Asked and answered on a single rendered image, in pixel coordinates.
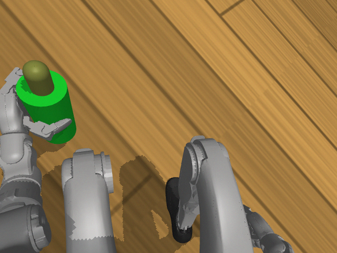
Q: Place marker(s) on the left robot hand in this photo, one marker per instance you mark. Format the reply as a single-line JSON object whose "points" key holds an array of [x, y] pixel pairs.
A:
{"points": [[15, 118]]}

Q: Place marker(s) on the left robot arm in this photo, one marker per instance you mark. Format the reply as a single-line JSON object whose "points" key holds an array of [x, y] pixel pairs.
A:
{"points": [[23, 224]]}

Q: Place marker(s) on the right robot arm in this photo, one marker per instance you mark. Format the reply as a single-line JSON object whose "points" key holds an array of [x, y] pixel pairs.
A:
{"points": [[273, 243]]}

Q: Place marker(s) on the bottle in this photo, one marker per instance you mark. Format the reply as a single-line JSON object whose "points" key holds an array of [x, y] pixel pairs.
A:
{"points": [[45, 96]]}

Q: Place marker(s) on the right robot foot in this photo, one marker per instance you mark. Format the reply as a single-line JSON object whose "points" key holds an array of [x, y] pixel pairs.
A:
{"points": [[172, 201]]}

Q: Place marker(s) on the right robot hand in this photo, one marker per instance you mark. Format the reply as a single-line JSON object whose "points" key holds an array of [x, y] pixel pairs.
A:
{"points": [[257, 225]]}

